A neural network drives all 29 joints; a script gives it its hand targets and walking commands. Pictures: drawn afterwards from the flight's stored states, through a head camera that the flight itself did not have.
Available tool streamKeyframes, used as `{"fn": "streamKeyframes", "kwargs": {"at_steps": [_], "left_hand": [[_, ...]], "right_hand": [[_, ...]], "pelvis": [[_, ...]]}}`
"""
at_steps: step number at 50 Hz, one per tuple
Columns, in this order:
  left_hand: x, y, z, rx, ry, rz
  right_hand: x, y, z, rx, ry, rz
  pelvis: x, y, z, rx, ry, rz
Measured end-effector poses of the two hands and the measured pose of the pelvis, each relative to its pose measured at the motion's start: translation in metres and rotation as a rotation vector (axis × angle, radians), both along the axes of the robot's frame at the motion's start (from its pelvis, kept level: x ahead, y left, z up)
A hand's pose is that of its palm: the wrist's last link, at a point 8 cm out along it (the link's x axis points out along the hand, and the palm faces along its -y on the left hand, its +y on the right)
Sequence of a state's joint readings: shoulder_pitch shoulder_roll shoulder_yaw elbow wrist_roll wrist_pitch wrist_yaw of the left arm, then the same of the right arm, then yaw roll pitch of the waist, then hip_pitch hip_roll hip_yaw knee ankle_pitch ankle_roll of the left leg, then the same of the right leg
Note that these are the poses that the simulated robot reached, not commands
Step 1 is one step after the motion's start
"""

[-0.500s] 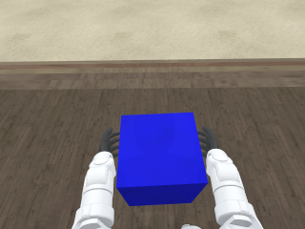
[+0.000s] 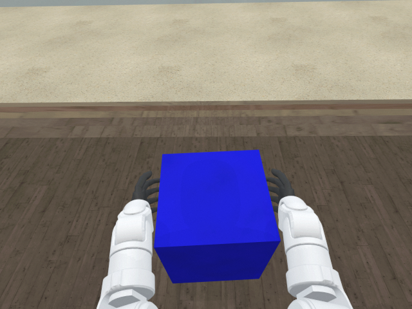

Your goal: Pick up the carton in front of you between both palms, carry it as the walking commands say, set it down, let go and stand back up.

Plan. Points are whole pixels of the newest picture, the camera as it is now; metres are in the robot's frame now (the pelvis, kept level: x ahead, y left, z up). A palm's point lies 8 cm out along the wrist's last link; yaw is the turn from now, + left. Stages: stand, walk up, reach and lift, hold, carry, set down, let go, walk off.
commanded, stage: reach and lift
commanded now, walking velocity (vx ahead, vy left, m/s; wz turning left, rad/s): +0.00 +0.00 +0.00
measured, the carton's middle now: (213, 220) +0.31 +0.00 -0.05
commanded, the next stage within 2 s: hold in 0.70 s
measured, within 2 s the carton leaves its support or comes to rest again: neither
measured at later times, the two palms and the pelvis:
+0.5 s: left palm (140, 200) +0.31 +0.15 +0.04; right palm (285, 197) +0.31 -0.15 +0.04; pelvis +0.02 +0.00 +0.01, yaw +0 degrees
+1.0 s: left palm (135, 202) +0.30 +0.15 +0.06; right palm (288, 198) +0.29 -0.15 +0.06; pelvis +0.01 +0.00 +0.01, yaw +0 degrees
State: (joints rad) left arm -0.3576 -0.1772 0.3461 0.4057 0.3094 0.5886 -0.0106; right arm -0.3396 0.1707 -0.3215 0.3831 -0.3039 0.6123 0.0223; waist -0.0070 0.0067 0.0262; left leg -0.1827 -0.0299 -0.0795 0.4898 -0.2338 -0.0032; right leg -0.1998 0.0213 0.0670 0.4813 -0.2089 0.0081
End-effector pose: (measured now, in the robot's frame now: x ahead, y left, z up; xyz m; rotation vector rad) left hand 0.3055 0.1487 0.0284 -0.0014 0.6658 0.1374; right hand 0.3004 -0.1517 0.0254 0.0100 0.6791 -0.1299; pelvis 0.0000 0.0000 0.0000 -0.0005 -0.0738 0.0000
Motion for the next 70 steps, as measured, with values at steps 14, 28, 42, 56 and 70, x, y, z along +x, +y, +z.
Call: {"fn": "streamKeyframes", "kwargs": {"at_steps": [14, 28, 42, 56, 70], "left_hand": [[0.007, 0.000, 0.007, 0.022, -0.003, -0.016], [0.007, 0.001, 0.012, 0.033, 0.002, -0.026], [-0.001, 0.002, 0.029, 0.030, -0.033, -0.020], [-0.010, 0.003, 0.029, 0.013, -0.013, -0.005], [-0.006, 0.003, 0.030, 0.013, -0.018, -0.004]], "right_hand": [[0.008, 0.000, 0.008, -0.021, -0.003, 0.018], [0.007, 0.001, 0.013, -0.035, 0.002, 0.026], [0.000, 0.003, 0.029, -0.034, -0.034, 0.026], [-0.008, 0.003, 0.030, -0.017, -0.013, 0.020], [-0.003, 0.003, 0.031, -0.017, -0.019, 0.022]], "pelvis": [[0.013, -0.001, 0.005, -0.002, -0.006, 0.001], [0.022, 0.000, 0.007, -0.003, -0.019, 0.000], [0.019, 0.001, 0.008, -0.002, -0.044, -0.002], [0.006, 0.000, 0.006, -0.002, -0.071, -0.001], [0.009, -0.001, 0.007, -0.002, -0.068, 0.000]]}}
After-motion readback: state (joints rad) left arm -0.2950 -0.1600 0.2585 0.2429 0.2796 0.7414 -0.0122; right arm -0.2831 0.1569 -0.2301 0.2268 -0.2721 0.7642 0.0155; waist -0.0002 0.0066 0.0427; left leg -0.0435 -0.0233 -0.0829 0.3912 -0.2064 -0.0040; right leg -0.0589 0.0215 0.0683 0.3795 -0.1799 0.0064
